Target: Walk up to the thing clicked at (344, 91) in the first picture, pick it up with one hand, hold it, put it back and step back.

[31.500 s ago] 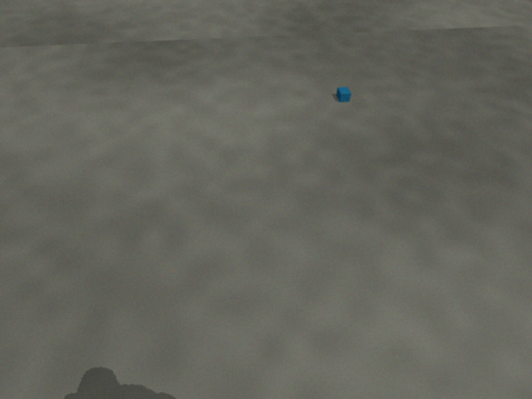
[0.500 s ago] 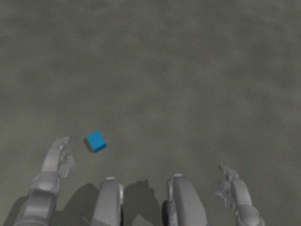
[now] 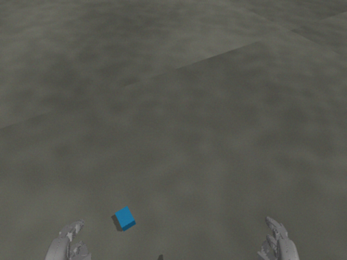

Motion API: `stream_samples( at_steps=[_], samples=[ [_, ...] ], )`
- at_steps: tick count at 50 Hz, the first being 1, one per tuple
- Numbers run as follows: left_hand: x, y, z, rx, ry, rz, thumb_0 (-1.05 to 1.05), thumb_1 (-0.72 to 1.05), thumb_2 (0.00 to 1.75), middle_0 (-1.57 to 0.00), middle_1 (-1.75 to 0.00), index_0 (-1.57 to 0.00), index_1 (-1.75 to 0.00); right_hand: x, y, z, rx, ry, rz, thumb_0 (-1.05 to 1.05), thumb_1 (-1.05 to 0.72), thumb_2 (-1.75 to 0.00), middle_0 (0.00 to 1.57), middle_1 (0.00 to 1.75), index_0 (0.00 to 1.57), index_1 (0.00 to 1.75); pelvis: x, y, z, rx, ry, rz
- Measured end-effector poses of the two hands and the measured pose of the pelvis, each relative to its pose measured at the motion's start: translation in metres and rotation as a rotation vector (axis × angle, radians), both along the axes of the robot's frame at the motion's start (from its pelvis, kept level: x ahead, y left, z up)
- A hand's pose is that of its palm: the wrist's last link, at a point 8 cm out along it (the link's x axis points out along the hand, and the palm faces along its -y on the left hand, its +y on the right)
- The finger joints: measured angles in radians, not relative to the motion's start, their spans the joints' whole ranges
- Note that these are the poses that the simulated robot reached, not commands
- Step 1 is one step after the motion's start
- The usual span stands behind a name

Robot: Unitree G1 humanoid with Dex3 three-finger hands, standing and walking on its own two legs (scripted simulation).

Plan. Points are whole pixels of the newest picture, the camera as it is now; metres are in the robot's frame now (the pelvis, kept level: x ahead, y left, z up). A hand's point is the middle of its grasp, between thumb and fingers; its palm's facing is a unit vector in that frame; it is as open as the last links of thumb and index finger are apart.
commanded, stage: home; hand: left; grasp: from above
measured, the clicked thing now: (125, 218) +0.47 +0.22 -0.68
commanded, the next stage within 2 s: none
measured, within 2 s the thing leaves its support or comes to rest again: neither
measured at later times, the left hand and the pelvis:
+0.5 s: hand out of the picture +0.16 +0.18 -0.04, palm faces +0.06 -0.98 -0.20, open 7.7 cm; pelvis +0.00 -0.01 +0.00, yaw +1 degrees
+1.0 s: hand out of the picture +0.16 +0.18 -0.04, palm faces +0.05 -0.98 -0.20, open 7.9 cm; pelvis +0.00 +0.00 +0.00, yaw +1 degrees
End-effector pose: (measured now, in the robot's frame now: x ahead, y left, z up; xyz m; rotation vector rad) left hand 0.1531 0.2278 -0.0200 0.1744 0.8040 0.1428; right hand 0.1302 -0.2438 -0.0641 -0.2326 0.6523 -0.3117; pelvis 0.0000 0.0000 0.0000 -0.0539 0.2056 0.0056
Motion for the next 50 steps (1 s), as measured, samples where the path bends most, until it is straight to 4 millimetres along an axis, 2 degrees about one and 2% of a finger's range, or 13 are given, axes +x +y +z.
stream_samples(
  at_steps=[5,13,34,50],
  samples=[
    [-0.009,0.0,0.008,-0.003,-0.001,0.005,0.01,0.9,0.9,-0.2,-0.3,-0.2,-0.3,0.018,0.005,0.011,0.0,-0.066,0.04,0.01,-0.9,-0.9,0.21,0.3,0.21,0.3,0.001,-0.001,0.004,0.003,-0.022,0.008],
    [-0.014,-0.002,0.001,-0.02,0.016,0.015,0.01,0.9,0.9,-0.2,-0.3,-0.2,-0.29,0.033,0.005,0.019,-0.019,-0.108,0.091,0.01,-0.9,-0.9,0.21,0.3,0.21,0.3,-0.001,-0.005,0.004,0.007,-0.036,0.017],
    [-0.005,-0.005,0.004,-0.011,0.005,-0.003,0.01,0.84,0.86,-0.19,-0.29,-0.19,-0.28,0.013,-0.001,0.006,-0.013,-0.037,0.054,0.01,-0.9,-0.9,0.21,0.3,0.21,0.3,0.002,-0.005,0.004,0.008,-0.036,0.009],
    [-0.01,-0.001,0.002,-0.012,0.007,-0.008,0.01,0.82,0.85,-0.19,-0.29,-0.19,-0.28,0.018,0.001,0.013,-0.028,-0.07,0.058,0.01,-0.9,-0.9,0.21,0.3,0.21,0.3,-0.001,-0.002,0.004,0.004,-0.042,0.009]
  ],
)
